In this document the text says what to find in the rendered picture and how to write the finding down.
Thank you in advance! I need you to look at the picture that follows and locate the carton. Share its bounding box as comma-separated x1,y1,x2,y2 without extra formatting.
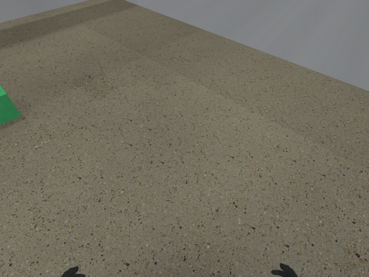
0,86,21,125

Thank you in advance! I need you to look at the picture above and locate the right robot hand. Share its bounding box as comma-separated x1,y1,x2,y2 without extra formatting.
271,263,298,277

